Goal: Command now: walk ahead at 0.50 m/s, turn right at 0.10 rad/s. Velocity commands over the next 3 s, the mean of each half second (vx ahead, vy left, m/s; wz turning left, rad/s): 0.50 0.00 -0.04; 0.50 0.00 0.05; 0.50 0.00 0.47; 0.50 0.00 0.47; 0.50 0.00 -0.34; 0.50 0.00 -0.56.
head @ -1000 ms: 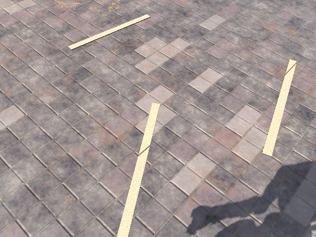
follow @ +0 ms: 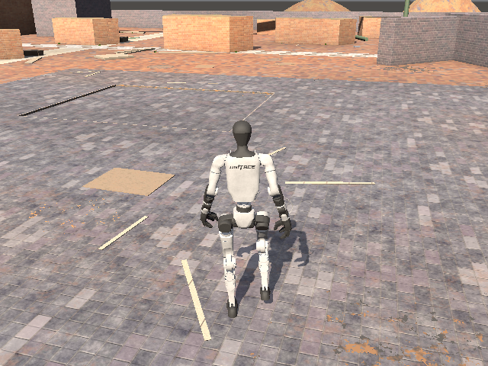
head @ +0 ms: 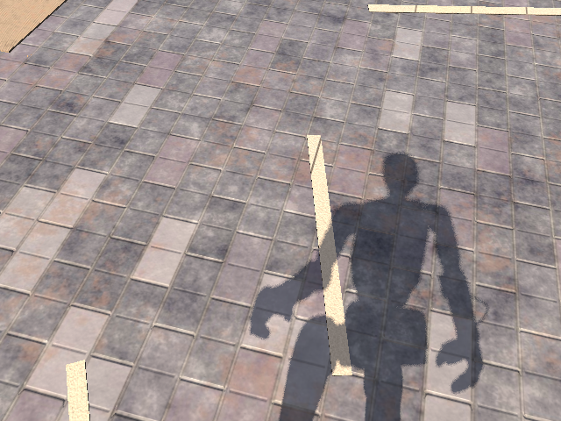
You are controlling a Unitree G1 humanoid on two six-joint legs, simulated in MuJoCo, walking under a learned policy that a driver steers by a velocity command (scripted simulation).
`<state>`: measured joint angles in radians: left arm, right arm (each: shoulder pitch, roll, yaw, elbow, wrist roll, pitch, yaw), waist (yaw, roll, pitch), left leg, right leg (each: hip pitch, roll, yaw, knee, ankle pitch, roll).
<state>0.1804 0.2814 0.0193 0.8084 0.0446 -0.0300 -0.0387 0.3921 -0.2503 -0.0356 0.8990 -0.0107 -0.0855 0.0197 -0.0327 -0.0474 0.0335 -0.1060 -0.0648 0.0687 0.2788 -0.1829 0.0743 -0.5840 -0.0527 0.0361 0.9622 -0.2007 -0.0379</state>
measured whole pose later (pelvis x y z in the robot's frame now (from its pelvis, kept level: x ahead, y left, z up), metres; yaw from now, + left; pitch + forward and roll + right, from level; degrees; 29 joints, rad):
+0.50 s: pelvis +0.27 -0.06 +0.00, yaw +0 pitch +0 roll -1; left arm 0.38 0.24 0.03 0.96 0.01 -0.08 -0.01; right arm 0.21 -0.27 -0.04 0.87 -0.04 -0.03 0.04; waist 0.02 0.04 0.02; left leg -0.59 0.10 0.00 0.98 -0.19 0.02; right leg -0.08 0.08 -0.08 0.25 -0.18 -0.09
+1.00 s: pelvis +0.54 +0.00 +0.00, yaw +3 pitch -1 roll +0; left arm 0.21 0.25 0.04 0.94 0.04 -0.05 -0.02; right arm 0.35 -0.23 -0.04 0.98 0.00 -0.07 0.01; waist -0.01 -0.03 0.05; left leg -0.15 -0.08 0.06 0.33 -0.17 0.11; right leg -0.51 -0.08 0.01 1.02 -0.25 -0.03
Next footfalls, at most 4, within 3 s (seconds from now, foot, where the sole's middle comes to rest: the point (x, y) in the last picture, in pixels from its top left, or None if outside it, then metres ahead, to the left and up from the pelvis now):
0.22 right None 0.29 -0.12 -0.78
0.76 left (251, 381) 0.59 0.06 -0.78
1.30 right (308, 276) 0.89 -0.10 -0.78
1.84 left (203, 232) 1.04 0.20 -0.78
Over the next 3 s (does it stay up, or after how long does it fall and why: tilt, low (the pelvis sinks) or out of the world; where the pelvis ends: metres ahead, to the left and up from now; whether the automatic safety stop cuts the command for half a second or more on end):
stays up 1.53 0.35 -0.02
